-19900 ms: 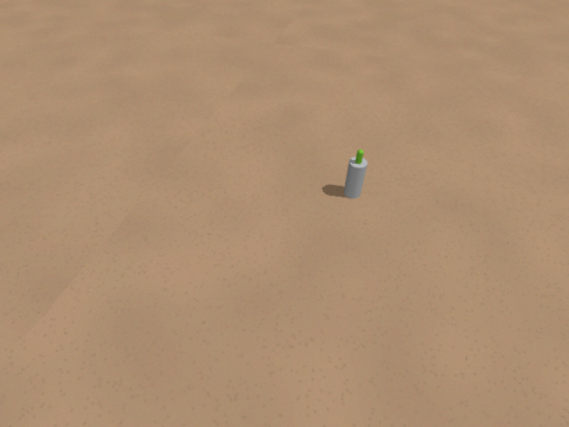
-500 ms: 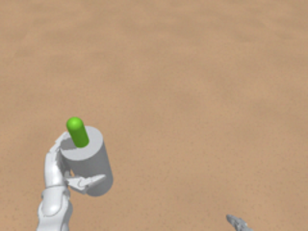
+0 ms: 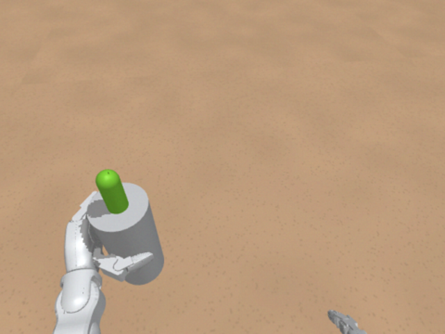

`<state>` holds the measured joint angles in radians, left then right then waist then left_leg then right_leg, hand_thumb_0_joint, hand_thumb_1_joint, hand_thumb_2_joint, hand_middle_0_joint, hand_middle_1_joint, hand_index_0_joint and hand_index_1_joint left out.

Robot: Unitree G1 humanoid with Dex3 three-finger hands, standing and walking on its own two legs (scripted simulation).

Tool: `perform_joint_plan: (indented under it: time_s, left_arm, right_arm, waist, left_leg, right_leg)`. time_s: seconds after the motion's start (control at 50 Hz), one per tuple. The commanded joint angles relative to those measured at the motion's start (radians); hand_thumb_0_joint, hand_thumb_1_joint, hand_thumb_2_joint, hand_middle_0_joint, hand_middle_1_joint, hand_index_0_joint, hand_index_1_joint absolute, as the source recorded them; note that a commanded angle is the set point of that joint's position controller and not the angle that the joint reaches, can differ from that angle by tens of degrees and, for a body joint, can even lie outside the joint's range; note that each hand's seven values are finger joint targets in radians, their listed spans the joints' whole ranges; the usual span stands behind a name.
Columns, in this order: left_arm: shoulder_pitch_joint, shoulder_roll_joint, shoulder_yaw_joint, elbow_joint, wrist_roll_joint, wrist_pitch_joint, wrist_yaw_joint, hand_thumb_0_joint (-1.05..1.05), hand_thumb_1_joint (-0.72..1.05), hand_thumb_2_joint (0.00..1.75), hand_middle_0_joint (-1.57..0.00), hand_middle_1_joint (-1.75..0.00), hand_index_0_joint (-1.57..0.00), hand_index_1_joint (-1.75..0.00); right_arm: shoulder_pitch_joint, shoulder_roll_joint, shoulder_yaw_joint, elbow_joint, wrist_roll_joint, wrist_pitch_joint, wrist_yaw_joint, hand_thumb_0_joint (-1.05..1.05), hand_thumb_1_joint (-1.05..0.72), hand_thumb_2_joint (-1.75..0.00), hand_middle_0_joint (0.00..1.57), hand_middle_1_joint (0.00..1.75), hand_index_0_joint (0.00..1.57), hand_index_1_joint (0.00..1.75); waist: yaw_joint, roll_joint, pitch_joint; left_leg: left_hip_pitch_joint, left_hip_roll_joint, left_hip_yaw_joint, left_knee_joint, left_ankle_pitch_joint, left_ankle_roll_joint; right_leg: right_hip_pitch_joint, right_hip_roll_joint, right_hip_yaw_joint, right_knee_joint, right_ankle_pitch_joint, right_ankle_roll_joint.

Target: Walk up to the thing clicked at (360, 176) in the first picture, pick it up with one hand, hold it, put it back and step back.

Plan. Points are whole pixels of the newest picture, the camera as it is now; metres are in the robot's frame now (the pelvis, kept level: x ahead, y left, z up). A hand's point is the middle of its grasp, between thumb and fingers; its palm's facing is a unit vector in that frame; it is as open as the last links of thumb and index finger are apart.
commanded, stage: hold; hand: left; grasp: from the side
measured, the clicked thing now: (127, 228) +0.31 +0.15 +0.06
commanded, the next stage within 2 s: crouch in 0.38 s
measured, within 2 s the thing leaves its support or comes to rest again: neither
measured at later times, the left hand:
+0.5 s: hand (121, 231) +0.31 +0.17 +0.05, palm faces +0.20 -0.98 -0.04, open 11.9 cm
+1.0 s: hand (128, 260) +0.32 +0.19 -0.09, palm faces +0.27 -0.96 -0.02, open 11.8 cm
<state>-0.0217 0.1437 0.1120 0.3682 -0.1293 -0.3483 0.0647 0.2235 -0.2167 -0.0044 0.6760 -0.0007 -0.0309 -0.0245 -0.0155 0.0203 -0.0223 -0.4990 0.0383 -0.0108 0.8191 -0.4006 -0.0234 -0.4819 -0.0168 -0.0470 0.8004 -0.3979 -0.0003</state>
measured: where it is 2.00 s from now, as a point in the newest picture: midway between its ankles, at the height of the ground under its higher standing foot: outside the picture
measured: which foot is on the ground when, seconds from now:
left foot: down 0.00-1.00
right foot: down 0.00-1.00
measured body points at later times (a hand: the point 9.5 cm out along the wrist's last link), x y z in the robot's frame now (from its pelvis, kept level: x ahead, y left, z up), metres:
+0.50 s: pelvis +0.00 +0.00 +0.00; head +0.03 +0.00 +0.45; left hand +0.29 +0.22 +0.05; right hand +0.14 -0.24 -0.11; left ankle +0.01 +0.13 -0.70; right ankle +0.01 -0.12 -0.70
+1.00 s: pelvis -0.02 +0.00 -0.07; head +0.09 +0.02 +0.36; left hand +0.30 +0.24 -0.08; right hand +0.11 -0.26 -0.18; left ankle +0.01 +0.13 -0.70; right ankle +0.01 -0.12 -0.70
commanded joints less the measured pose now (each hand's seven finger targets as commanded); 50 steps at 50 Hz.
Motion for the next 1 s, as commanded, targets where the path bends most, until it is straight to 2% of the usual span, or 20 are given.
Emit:
perform_joint_plan:
  time_s: [0.0, 0.04, 0.08, 0.14, 0.2, 0.32, 0.36, 0.38, 0.48, 0.5, 0.58, 0.6, 0.7, 0.74, 0.76, 0.78, 0.8, 0.88, 0.92, 0.98]
  left_arm:
    - [-0.306, 0.132, 0.086, -0.331, -0.023, -0.127, 0.019, 0.00, -0.14, 1.19, -1.16, -1.35, -1.18, -1.36]
    - [-0.313, 0.124, 0.067, -0.354, -0.019, -0.128, 0.020, 0.00, -0.15, 1.19, -1.17, -1.36, -1.19, -1.37]
    - [-0.329, 0.154, 0.101, -0.396, -0.018, -0.130, 0.028, 0.00, -0.15, 1.19, -1.16, -1.35, -1.18, -1.36]
    - [-0.316, 0.132, 0.085, -0.314, -0.015, -0.122, 0.024, 0.00, -0.14, 1.19, -1.16, -1.36, -1.18, -1.36]
    - [-0.366, 0.122, 0.060, -0.353, -0.016, -0.119, 0.019, 0.00, -0.13, 1.18, -1.16, -1.35, -1.18, -1.35]
    - [-0.334, 0.108, 0.043, -0.307, -0.025, -0.112, 0.000, 0.00, -0.12, 1.20, -1.18, -1.38, -1.20, -1.39]
    - [-0.368, 0.143, 0.069, -0.370, -0.024, -0.117, 0.006, 0.00, -0.11, 1.19, -1.16, -1.36, -1.18, -1.36]
    - [-0.360, 0.109, 0.036, -0.356, -0.023, -0.112, 0.004, 0.00, -0.09, 1.18, -1.17, -1.35, -1.19, -1.36]
    - [-0.360, 0.136, 0.076, -0.347, -0.025, -0.112, 0.019, 0.00, -0.18, 1.17, -1.17, -1.34, -1.19, -1.35]
    - [-0.367, 0.127, 0.072, -0.363, -0.023, -0.112, 0.023, 0.00, -0.10, 1.16, -1.20, -1.34, -1.22, -1.34]
    - [-0.281, 0.094, 0.082, -0.220, -0.023, -0.114, 0.027, 0.00, -0.10, 1.16, -1.21, -1.34, -1.23, -1.34]
    - [-0.334, 0.114, 0.103, -0.284, -0.028, -0.131, 0.030, 0.00, -0.10, 1.16, -1.21, -1.34, -1.23, -1.35]
    - [-0.314, 0.086, 0.077, -0.147, -0.009, -0.176, 0.012, 0.00, -0.12, 1.15, -1.21, -1.34, -1.23, -1.34]
    - [-0.318, 0.114, 0.120, -0.094, -0.001, -0.209, 0.011, 0.00, -0.11, 1.15, -1.20, -1.33, -1.22, -1.33]
    - [-0.353, 0.094, 0.096, -0.101, -0.004, -0.229, 0.005, 0.00, -0.11, 1.15, -1.20, -1.33, -1.22, -1.34]
    - [-0.360, 0.106, 0.130, -0.079, -0.011, -0.256, 0.005, 0.00, -0.10, 1.16, -1.19, -1.33, -1.21, -1.33]
    - [-0.340, 0.084, 0.113, -0.027, -0.011, -0.273, 0.001, 0.00, -0.12, 1.14, -1.18, -1.31, -1.20, -1.32]
    - [-0.466, 0.137, 0.158, 0.034, -0.013, -0.395, -0.009, 0.00, -0.09, 1.15, -1.19, -1.31, -1.20, -1.32]
    - [-0.484, 0.179, 0.189, 0.040, -0.011, -0.448, -0.007, 0.00, -0.13, 1.12, -1.18, -1.30, -1.19, -1.31]
    - [-0.508, 0.173, 0.183, 0.120, -0.017, -0.502, -0.013, 0.00, -0.11, 1.10, -1.13, -1.24, -1.14, -1.25]
  right_arm:
    - [-0.047, -0.117, -0.047, -0.129, -0.004, -0.040, -0.010, 0.00, -0.93, -0.91, 0.20, 0.30, 0.20, 0.30]
    - [-0.053, -0.115, -0.044, -0.134, -0.003, -0.042, -0.011, 0.00, -0.93, -0.91, 0.20, 0.30, 0.20, 0.30]
    - [-0.053, -0.113, -0.044, -0.135, -0.003, -0.040, -0.015, 0.00, -0.93, -0.91, 0.20, 0.30, 0.20, 0.30]
    - [-0.063, -0.110, -0.040, -0.126, -0.005, -0.038, -0.019, 0.00, -0.93, -0.91, 0.20, 0.30, 0.20, 0.30]
    - [-0.066, -0.112, -0.039, -0.132, -0.004, -0.040, -0.023, 0.00, -0.92, -0.91, 0.20, 0.30, 0.20, 0.30]
    - [-0.059, -0.122, -0.044, -0.126, -0.001, -0.049, -0.021, 0.00, -0.92, -0.91, 0.20, 0.30, 0.20, 0.30]
    - [-0.047, -0.120, -0.046, -0.126, -0.001, -0.049, -0.019, 0.00, -0.92, -0.91, 0.20, 0.30, 0.20, 0.30]
    - [-0.049, -0.117, -0.044, -0.129, -0.001, -0.049, -0.019, 0.00, -0.92, -0.91, 0.20, 0.30, 0.20, 0.30]
    - [-0.054, -0.117, -0.043, -0.128, -0.001, -0.048, -0.018, 0.00, -0.89, -0.91, 0.20, 0.30, 0.20, 0.30]
    - [-0.055, -0.112, -0.041, -0.131, -0.001, -0.048, -0.017, 0.00, -0.89, -0.91, 0.20, 0.30, 0.20, 0.30]
    - [-0.059, -0.112, -0.044, -0.122, -0.002, -0.043, -0.013, 0.00, -0.89, -0.91, 0.20, 0.30, 0.20, 0.30]
    - [-0.064, -0.108, -0.043, -0.126, -0.004, -0.045, -0.010, 0.00, -0.89, -0.91, 0.20, 0.30, 0.20, 0.30]
    - [-0.044, -0.117, -0.058, -0.105, -0.018, -0.042, 0.002, 0.00, -0.89, -0.91, 0.20, 0.30, 0.20, 0.30]
    - [-0.039, -0.120, -0.064, -0.094, -0.023, -0.044, 0.008, 0.00, -0.89, -0.91, 0.20, 0.30, 0.20, 0.30]
    - [-0.042, -0.118, -0.065, -0.099, -0.024, -0.045, 0.012, 0.00, -0.89, -0.91, 0.20, 0.30, 0.20, 0.30]
    - [-0.038, -0.122, -0.070, -0.095, -0.030, -0.046, 0.016, 0.00, -0.89, -0.91, 0.20, 0.30, 0.20, 0.30]
    - [-0.034, -0.127, -0.072, -0.092, -0.033, -0.049, 0.023, 0.00, -0.89, -0.91, 0.20, 0.30, 0.20, 0.30]
    - [-0.034, -0.141, -0.083, -0.084, -0.046, -0.066, 0.037, 0.00, -0.90, -0.91, 0.20, 0.30, 0.20, 0.30]
    - [-0.037, -0.143, -0.084, -0.078, -0.052, -0.069, 0.043, 0.00, -0.91, -0.91, 0.20, 0.30, 0.20, 0.30]
    - [-0.046, -0.156, -0.077, -0.078, -0.060, -0.070, 0.053, 0.00, -0.91, -0.91, 0.20, 0.30, 0.20, 0.30]
  waist:
    - [0.009, 0.001, -0.295]
    - [0.002, 0.021, -0.289]
    - [0.008, 0.031, -0.317]
    - [-0.008, -0.010, -0.246]
    - [-0.015, 0.006, -0.269]
    - [-0.012, -0.006, -0.275]
    - [0.003, 0.029, -0.327]
    - [-0.006, 0.015, -0.316]
    - [0.003, 0.018, -0.297]
    - [-0.001, 0.012, -0.285]
    - [0.000, -0.034, -0.214]
    - [0.007, -0.019, -0.225]
    - [-0.022, -0.030, -0.229]
    - [-0.016, -0.036, -0.253]
    - [-0.026, -0.019, -0.257]
    - [-0.022, -0.021, -0.296]
    - [-0.029, -0.014, -0.299]
    - [-0.041, 0.008, -0.419]
    - [-0.028, 0.035, -0.471]
    - [-0.041, 0.042, -0.553]
  left_leg:
    - [0.120, -0.036, 0.007, -0.107, 0.236, 0.025]
    - [0.134, -0.037, 0.011, -0.112, 0.233, 0.024]
    - [0.140, -0.038, 0.013, -0.109, 0.242, 0.024]
    - [0.102, -0.037, 0.014, -0.116, 0.178, 0.030]
    - [0.125, -0.038, 0.015, -0.120, 0.170, 0.029]
    - [0.127, -0.037, 0.010, -0.116, 0.209, 0.029]
    - [0.155, -0.034, 0.005, -0.113, 0.255, 0.023]
    - [0.154, -0.032, 0.004, -0.114, 0.260, 0.022]
    - [0.140, -0.036, 0.010, -0.109, 0.265, 0.025]
    - [0.139, -0.033, 0.006, -0.118, 0.248, 0.024]
    - [0.069, -0.033, 0.006, -0.111, 0.185, 0.029]
    - [0.066, -0.035, 0.010, -0.106, 0.178, 0.030]
    - [0.009, -0.035, 0.006, -0.040, 0.194, 0.035]
    - [-0.028, -0.034, 0.005, -0.004, 0.175, 0.036]
    - [-0.058, -0.036, 0.005, 0.017, 0.150, 0.035]
    - [-0.081, -0.037, 0.001, 0.046, 0.150, 0.035]
    - [-0.099, -0.033, -0.005, 0.071, 0.157, 0.031]
    - [-0.257, -0.039, -0.014, 0.245, 0.100, 0.034]
    - [-0.348, -0.040, -0.017, 0.332, 0.069, 0.033]
    - [-0.457, -0.037, -0.030, 0.444, 0.067, 0.035]
  right_leg:
    - [0.114, 0.019, 0.003, -0.111, 0.281, 0.001]
    - [0.105, 0.018, 0.007, -0.111, 0.281, 0.000]
    - [0.120, 0.017, 0.009, -0.115, 0.293, 0.002]
    - [0.091, 0.015, 0.011, -0.129, 0.240, 0.006]
    - [0.084, 0.016, 0.013, -0.136, 0.233, 0.005]
    - [0.099, 0.016, 0.008, -0.126, 0.271, 0.003]
    - [0.113, 0.022, 0.003, -0.114, 0.300, -0.002]
    - [0.111, 0.024, 0.000, -0.114, 0.301, -0.003]
    - [0.116, 0.019, 0.006, -0.118, 0.312, 0.001]
    - [0.104, 0.021, 0.003, -0.116, 0.294, 0.000]
    - [0.070, 0.020, 0.000, -0.119, 0.236, 0.002]
    - [0.065, 0.016, 0.004, -0.117, 0.235, 0.002]
    - [-0.013, 0.012, 0.009, -0.056, 0.262, 0.002]
    - [-0.051, 0.009, 0.013, -0.020, 0.245, -0.001]
    - [-0.090, 0.009, 0.015, 0.001, 0.224, -0.005]
    - [-0.108, 0.011, 0.013, 0.029, 0.221, -0.005]
    - [-0.147, 0.017, 0.007, 0.065, 0.216, -0.009]
    - [-0.318, 0.019, 0.017, 0.215, 0.156, -0.014]
    - [-0.392, 0.021, 0.028, 0.295, 0.120, -0.019]
    - [-0.505, 0.024, 0.034, 0.408, 0.096, -0.023]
